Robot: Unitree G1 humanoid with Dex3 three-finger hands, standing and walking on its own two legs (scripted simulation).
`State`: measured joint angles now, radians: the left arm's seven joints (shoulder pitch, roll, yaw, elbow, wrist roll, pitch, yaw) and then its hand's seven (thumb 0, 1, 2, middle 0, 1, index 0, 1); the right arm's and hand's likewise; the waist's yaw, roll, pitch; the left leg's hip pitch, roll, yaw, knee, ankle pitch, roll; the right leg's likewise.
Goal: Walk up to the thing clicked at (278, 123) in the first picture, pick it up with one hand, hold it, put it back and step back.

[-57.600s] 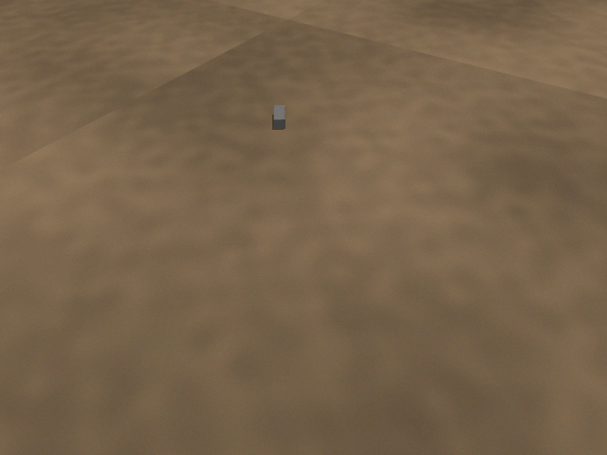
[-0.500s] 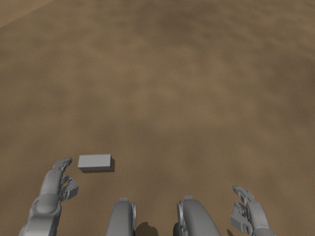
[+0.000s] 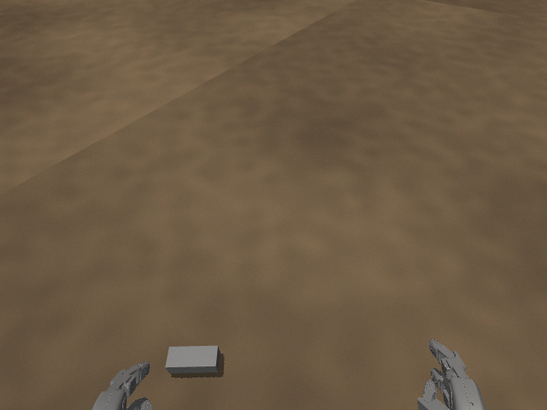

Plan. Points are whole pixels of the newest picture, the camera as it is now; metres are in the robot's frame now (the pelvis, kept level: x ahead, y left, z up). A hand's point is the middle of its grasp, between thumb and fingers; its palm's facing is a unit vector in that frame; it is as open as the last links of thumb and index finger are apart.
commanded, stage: home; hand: left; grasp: from above
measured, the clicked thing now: (193, 359) +0.47 +0.28 -0.69
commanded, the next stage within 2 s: stand in 1.94 s
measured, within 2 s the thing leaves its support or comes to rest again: neither
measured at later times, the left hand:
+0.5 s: hand out of the picture +0.16 +0.18 -0.05, palm faces +0.05 -0.98 -0.20, open 7.4 cm
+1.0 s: hand out of the picture +0.16 +0.18 -0.05, palm faces +0.05 -0.98 -0.19, open 7.4 cm
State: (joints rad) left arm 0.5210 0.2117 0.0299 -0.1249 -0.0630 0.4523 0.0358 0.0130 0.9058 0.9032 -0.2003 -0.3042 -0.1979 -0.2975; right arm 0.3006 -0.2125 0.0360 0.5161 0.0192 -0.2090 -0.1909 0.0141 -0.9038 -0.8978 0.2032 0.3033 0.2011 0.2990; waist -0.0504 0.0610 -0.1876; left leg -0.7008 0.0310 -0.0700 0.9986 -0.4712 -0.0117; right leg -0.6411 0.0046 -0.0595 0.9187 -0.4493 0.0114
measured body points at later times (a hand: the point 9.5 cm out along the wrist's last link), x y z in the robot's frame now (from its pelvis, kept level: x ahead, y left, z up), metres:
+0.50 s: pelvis +0.00 +0.00 +0.00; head +0.01 +0.00 +0.45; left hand +0.15 +0.23 -0.03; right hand +0.15 -0.25 -0.06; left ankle +0.02 +0.12 -0.68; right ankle +0.01 -0.13 -0.68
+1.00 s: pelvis +0.00 +0.00 +0.00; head +0.02 +0.01 +0.45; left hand +0.16 +0.23 -0.03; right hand +0.16 -0.24 -0.06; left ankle +0.02 +0.12 -0.68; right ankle +0.01 -0.13 -0.68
